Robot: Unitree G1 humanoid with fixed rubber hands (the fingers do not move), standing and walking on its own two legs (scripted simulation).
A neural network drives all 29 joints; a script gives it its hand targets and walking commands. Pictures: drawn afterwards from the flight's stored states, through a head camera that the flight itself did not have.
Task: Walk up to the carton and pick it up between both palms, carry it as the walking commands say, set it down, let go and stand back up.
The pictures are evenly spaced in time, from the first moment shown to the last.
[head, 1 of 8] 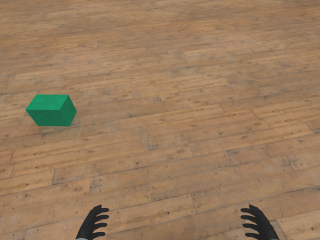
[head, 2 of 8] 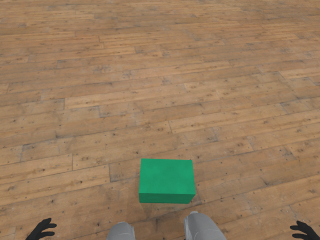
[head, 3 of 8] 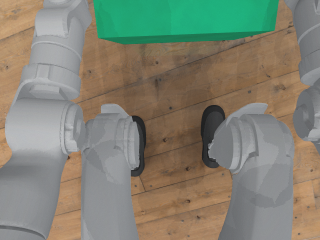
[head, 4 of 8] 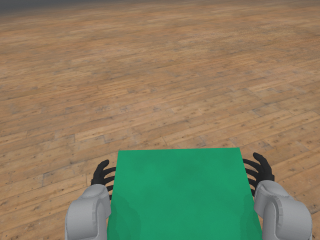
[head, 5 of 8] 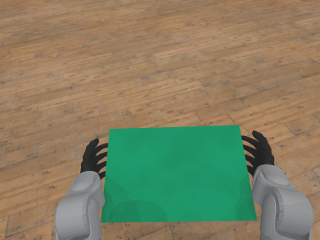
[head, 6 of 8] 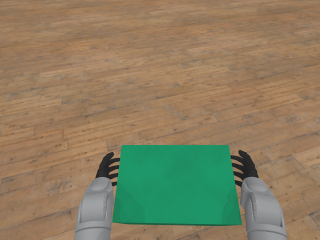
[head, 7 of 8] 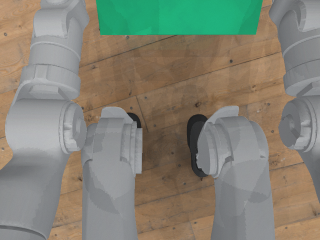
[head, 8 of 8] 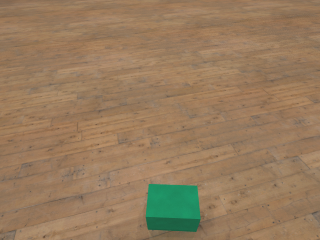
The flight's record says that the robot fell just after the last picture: no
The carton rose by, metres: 0.70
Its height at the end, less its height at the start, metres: +0.00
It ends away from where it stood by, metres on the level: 2.13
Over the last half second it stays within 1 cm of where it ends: yes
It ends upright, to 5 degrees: yes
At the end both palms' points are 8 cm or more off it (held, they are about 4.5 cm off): yes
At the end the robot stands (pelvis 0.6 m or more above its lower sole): yes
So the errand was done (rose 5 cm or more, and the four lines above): yes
